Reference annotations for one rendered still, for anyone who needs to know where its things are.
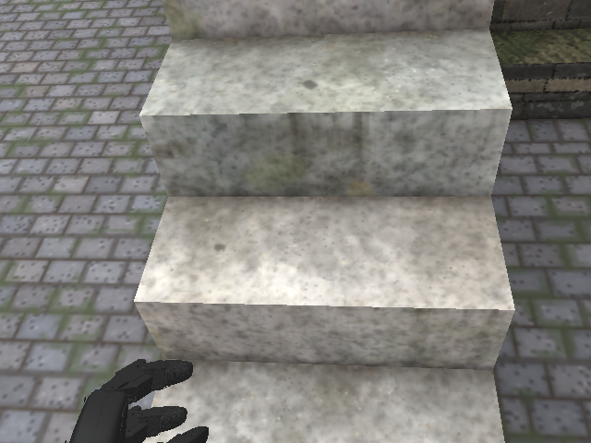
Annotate robot left hand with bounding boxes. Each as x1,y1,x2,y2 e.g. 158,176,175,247
65,359,209,443

